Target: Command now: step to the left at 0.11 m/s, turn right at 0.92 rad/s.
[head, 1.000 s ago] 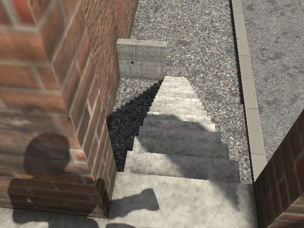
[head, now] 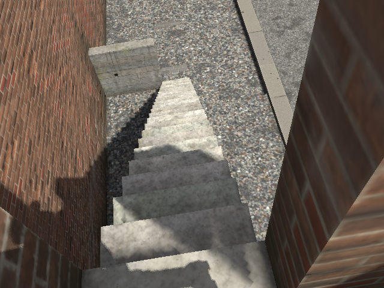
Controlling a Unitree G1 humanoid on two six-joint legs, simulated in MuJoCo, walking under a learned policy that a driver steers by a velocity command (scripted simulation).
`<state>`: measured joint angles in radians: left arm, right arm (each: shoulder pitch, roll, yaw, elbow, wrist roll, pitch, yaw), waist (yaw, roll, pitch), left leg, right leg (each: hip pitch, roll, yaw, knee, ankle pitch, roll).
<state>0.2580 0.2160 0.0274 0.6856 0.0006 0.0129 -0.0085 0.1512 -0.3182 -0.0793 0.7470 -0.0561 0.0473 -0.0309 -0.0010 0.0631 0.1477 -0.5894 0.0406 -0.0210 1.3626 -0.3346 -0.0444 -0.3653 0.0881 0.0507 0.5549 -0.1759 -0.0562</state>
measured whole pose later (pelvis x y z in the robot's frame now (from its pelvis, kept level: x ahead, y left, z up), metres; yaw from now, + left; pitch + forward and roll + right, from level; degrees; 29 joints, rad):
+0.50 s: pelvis +0.07 +0.01 +0.01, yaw -6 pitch -2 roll +3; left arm 0.26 0.23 0.02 0.67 0.02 0.01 0.07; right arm 0.26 -0.35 -0.11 0.89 -0.02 0.13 0.00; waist -0.04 0.09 0.05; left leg -0.57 -0.13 -0.18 1.41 -0.31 -0.11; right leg -0.18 0.07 0.11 0.47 -0.25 -0.07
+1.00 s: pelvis +0.06 +0.14 -0.01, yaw +22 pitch +2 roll -1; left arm 0.22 0.28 0.06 0.64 0.06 0.06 0.03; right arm 0.25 -0.20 -0.06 0.61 0.01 0.05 -0.02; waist 0.00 -0.08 0.07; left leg -0.40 -0.10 -0.08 0.62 -0.25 0.06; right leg -0.63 -0.06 0.05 1.32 -0.36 0.03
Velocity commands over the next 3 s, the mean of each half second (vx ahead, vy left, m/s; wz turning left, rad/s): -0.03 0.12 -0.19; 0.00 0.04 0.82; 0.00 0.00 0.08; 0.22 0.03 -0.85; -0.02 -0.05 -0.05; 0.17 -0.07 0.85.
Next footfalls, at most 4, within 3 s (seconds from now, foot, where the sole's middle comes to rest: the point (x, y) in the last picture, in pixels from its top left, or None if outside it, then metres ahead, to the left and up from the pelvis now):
0.84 left None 0.10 0.24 -0.77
1.60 right None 0.11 0.03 -0.77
2.24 left None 0.35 0.14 -0.77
2.62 right None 0.26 0.01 -0.77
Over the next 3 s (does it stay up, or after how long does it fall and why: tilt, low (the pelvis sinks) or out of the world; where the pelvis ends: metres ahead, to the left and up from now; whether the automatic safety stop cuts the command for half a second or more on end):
stays up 0.16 0.14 -0.01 its command is cut before an obstacle from the start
